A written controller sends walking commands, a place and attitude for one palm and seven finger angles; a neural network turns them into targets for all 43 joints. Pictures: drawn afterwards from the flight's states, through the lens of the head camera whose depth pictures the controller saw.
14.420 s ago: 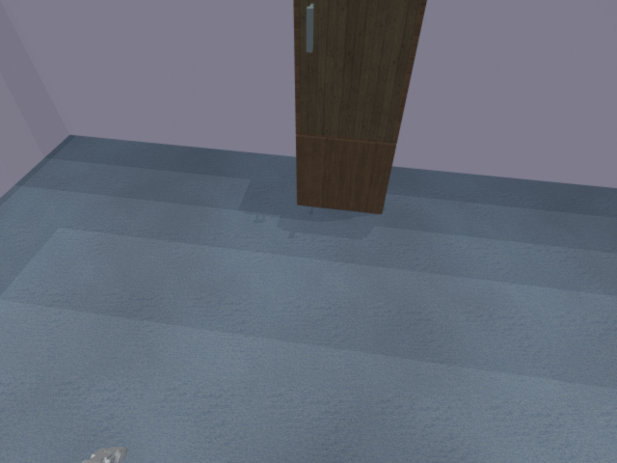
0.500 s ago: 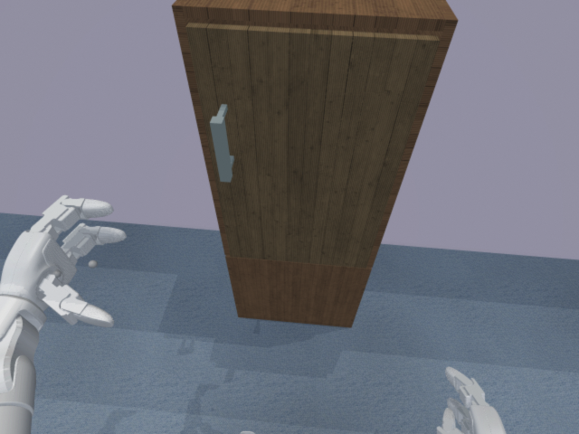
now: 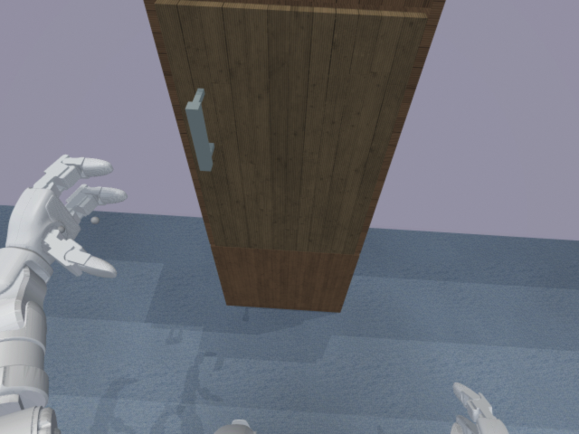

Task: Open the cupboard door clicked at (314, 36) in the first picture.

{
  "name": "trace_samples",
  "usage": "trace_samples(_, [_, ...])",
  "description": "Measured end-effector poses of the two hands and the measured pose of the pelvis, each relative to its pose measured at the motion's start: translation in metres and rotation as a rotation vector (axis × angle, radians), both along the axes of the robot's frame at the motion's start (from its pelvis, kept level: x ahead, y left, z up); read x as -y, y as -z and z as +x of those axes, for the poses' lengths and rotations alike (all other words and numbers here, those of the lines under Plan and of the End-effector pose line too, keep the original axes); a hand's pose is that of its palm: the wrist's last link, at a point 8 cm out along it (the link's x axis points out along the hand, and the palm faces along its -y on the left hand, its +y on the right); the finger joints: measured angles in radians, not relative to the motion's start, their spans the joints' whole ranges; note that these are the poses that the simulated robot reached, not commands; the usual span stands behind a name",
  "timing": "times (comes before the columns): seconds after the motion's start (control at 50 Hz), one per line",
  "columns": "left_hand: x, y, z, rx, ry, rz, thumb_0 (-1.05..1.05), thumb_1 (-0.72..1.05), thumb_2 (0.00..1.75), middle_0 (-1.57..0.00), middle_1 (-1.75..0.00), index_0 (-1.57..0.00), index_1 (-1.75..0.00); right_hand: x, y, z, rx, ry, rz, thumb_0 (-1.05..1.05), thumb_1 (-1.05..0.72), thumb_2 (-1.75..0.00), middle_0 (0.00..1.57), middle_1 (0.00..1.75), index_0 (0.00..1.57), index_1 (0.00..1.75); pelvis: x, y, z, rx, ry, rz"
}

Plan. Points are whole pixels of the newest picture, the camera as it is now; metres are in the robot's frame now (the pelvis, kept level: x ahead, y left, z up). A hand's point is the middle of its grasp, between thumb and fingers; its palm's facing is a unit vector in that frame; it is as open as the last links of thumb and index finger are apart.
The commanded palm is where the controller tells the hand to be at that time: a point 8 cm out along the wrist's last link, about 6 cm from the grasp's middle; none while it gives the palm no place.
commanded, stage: move the hooked fingers beside the handle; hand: left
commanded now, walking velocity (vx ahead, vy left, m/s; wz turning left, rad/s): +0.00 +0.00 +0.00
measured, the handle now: (203, 131) +0.57 +0.18 +0.09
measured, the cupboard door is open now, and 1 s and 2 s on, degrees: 0 0 0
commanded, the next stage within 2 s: none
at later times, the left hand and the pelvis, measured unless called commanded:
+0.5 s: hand (131, 186) +0.42 +0.25 +0.11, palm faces -0.03 -1.00 +0.01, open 14.0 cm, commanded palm +0.40 +0.30 +0.10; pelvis +0.01 +0.01 +0.00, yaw -1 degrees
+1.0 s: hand (164, 150) +0.50 +0.22 +0.10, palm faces -0.02 -1.00 +0.00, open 14.0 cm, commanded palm +0.48 +0.28 +0.09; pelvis +0.01 +0.01 -0.01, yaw -2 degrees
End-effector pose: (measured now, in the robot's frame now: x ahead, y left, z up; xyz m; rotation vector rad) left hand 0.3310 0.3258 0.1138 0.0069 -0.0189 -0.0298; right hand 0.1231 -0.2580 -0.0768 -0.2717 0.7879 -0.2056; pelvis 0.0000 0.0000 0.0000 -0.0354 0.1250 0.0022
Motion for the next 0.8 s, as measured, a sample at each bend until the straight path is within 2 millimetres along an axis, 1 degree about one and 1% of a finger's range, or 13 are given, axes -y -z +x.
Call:
trace_samples(0.08, [0.001,0.004,0.014,-0.025,0.001,-0.011,-0.02,-0.50,0.30,-0.30,-1.20,-0.30,-1.20,0.003,0.004,-0.012,-0.039,0.034,0.008,0.01,-0.90,-0.90,0.20,0.30,0.21,0.30,-0.002,0.000,0.004,-0.015,0.013,0.004])
trace_samples(0.22, [0.003,0.007,0.027,-0.009,-0.017,-0.004,-0.02,-0.50,0.30,-0.30,-1.20,-0.30,-1.20,0.002,0.010,-0.028,-0.110,0.058,0.012,0.01,-0.90,-0.90,0.20,0.30,0.21,0.30,-0.005,0.002,0.008,-0.029,0.018,0.004])
trace_samples(0.4, [0.018,0.008,0.053,-0.007,0.011,-0.011,-0.02,-0.51,0.30,-0.30,-1.20,-0.30,-1.20,-0.004,0.015,-0.029,-0.148,0.067,0.017,0.01,-0.90,-0.90,0.21,0.30,0.21,0.30,-0.009,0.003,0.009,-0.043,0.013,0.000])
trace_samples(0.5, [0.022,0.007,0.067,-0.008,-0.002,-0.015,-0.02,-0.51,0.30,-0.30,-1.20,-0.30,-1.20,-0.006,0.014,-0.031,-0.155,0.075,0.020,0.01,-0.90,-0.90,0.21,0.30,0.21,0.30,-0.009,0.003,0.010,-0.052,0.019,0.001])
trace_samples(0.58, [0.023,0.004,0.076,0.001,-0.011,-0.010,-0.02,-0.51,0.30,-0.30,-1.20,-0.30,-1.20,-0.005,0.016,-0.036,-0.175,0.083,0.021,0.01,-0.90,-0.90,0.21,0.30,0.21,0.30,-0.009,0.004,0.010,-0.059,0.021,0.000])
trace_samples(0.68, [0.025,0.008,0.090,-0.026,-0.012,-0.008,-0.02,-0.51,0.30,-0.30,-1.20,-0.30,-1.20,-0.001,0.021,-0.049,-0.231,0.095,0.012,0.01,-0.90,-0.90,0.21,0.30,0.21,0.30,-0.008,0.007,0.007,-0.073,0.016,-0.003])
trace_samples(0.8, [0.034,0.010,0.111,-0.021,-0.001,0.000,-0.02,-0.51,0.30,-0.30,-1.20,-0.30,-1.20,0.004,0.027,-0.073,-0.316,0.125,-0.003,0.01,-0.90,-0.90,0.21,0.30,0.21,0.30,-0.008,0.010,0.005,-0.101,0.016,-0.006])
